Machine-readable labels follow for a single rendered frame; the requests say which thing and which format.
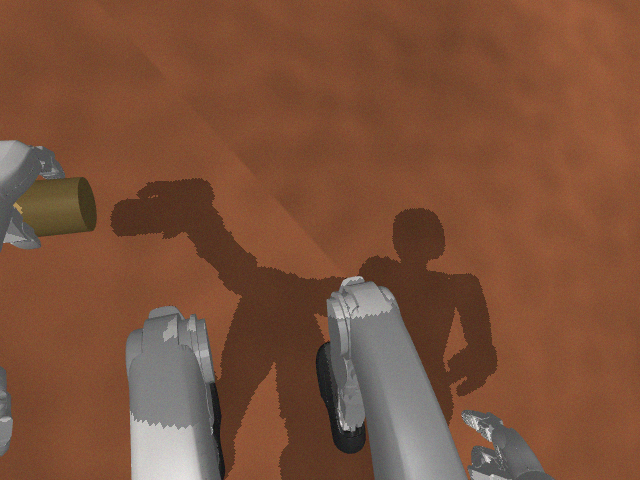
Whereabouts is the left robot hand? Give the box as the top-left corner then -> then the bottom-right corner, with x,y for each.
0,140 -> 65,249

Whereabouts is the right robot hand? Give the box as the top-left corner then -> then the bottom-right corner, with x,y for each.
461,410 -> 545,480

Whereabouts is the can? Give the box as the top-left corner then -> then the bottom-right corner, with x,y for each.
13,177 -> 97,237

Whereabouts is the right robot foot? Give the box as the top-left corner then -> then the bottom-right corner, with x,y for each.
316,342 -> 366,454

